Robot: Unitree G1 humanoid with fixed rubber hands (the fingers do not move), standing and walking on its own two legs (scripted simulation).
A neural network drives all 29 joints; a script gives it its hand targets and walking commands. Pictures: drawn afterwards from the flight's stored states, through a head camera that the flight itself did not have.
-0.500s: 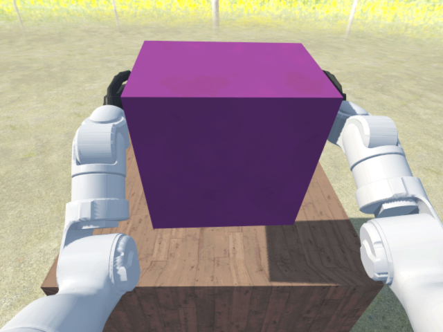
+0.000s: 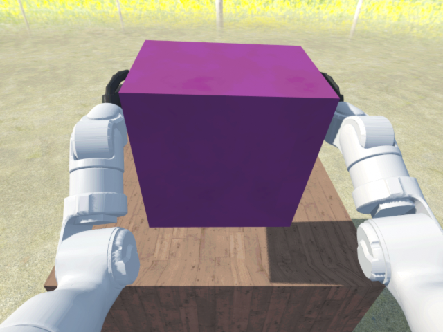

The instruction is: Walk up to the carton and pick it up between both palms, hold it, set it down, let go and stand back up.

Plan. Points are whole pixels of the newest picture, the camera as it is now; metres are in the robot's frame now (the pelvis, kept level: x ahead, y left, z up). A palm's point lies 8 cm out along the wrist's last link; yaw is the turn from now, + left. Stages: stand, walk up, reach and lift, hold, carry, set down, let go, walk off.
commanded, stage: hold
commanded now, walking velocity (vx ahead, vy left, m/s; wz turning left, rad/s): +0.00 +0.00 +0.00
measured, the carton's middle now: (222, 139) +0.38 +0.01 +0.22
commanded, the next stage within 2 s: none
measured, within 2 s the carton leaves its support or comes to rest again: neither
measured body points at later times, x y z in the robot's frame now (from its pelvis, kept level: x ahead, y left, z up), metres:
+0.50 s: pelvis +0.00 +0.00 +0.00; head -0.07 +0.01 +0.44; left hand +0.39 +0.19 +0.27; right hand +0.40 -0.18 +0.26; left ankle +0.02 +0.14 -0.75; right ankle +0.01 -0.14 -0.75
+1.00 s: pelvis +0.00 +0.00 +0.00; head -0.08 +0.02 +0.44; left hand +0.38 +0.19 +0.28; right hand +0.39 -0.17 +0.27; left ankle +0.02 +0.14 -0.75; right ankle +0.01 -0.14 -0.75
